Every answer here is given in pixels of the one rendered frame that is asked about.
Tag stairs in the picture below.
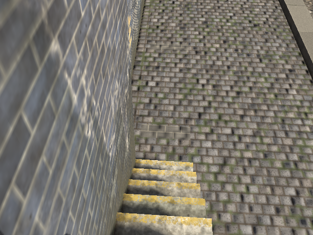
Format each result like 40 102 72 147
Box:
113 159 213 235

